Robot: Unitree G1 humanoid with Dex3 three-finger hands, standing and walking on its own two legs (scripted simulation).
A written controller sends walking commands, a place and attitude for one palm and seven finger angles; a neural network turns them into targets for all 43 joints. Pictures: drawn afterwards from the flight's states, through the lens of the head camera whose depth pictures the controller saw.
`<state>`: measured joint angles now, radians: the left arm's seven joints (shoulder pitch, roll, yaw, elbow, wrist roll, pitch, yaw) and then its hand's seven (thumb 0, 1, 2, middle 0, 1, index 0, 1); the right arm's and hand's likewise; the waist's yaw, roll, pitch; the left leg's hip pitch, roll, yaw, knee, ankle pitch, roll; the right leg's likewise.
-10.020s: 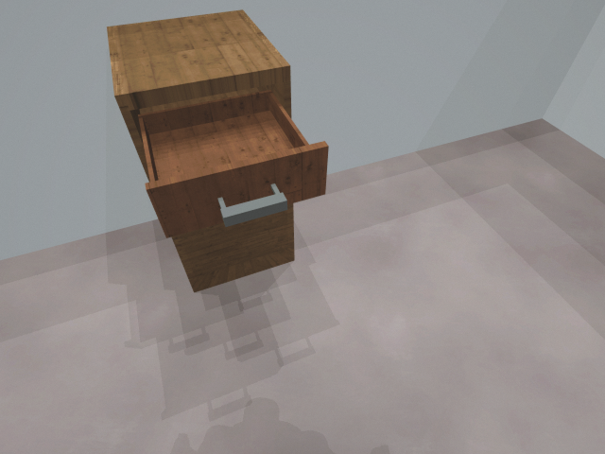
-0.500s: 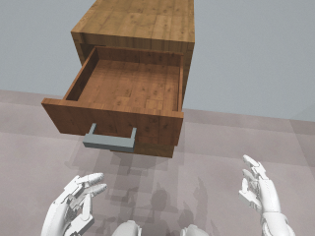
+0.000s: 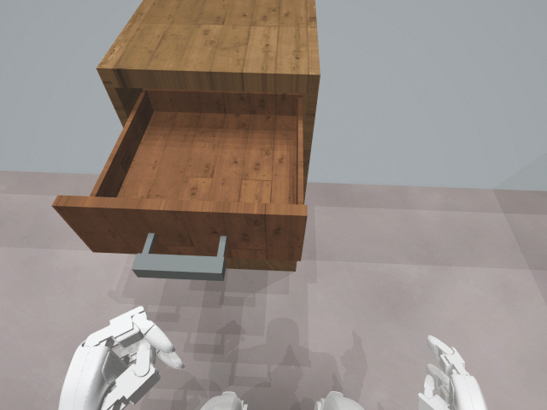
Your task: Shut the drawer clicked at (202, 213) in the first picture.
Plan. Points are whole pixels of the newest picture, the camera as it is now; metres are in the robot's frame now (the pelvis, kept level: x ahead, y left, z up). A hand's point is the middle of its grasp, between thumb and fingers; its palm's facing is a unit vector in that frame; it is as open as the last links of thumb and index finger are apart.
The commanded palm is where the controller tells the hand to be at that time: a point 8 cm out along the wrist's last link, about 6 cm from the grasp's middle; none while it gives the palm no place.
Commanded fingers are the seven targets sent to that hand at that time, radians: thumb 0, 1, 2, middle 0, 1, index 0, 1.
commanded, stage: raise the hand and make a fist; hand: left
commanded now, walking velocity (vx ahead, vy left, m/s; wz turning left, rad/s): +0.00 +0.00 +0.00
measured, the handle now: (183, 253) +0.34 +0.16 +0.01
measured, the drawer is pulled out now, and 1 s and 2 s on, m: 0.29 0.29 0.29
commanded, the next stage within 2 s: bring the fist close to the handle in 0.92 s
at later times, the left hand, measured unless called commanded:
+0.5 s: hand (159, 370) +0.16 +0.13 +0.11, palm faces +0.00 -1.00 +0.00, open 3.2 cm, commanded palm +0.12 +0.18 +0.11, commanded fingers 0.00 0.90 0.90 -1.40 -1.60 -1.40 -1.60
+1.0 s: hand (161, 379) +0.15 +0.12 +0.11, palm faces +0.02 -1.00 -0.01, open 3.2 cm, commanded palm +0.11 +0.18 +0.11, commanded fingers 0.00 0.90 0.90 -1.40 -1.60 -1.40 -1.60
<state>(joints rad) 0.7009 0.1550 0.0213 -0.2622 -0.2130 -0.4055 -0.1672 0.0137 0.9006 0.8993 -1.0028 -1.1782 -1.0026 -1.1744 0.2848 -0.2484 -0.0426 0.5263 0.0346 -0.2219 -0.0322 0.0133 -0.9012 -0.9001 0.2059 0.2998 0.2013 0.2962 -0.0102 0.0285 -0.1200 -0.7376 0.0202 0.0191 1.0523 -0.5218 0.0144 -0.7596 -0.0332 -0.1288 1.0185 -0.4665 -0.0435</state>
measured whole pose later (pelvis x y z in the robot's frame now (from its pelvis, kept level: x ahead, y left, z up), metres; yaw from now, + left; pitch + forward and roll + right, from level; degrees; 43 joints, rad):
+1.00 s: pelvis +0.01 +0.01 +0.00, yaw +0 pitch +9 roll -1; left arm 0.87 0.14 -0.12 -0.51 -0.13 -0.32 -0.06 0.01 0.90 0.90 -1.40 -1.60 -1.40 -1.60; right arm 0.27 -0.22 0.00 0.39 0.04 -0.15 -0.01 0.01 -0.90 -0.90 0.20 0.30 0.20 0.30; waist 0.01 0.05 -0.14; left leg -0.66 0.02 0.02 1.03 -0.54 0.02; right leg -0.68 -0.03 -0.12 0.99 -0.48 -0.03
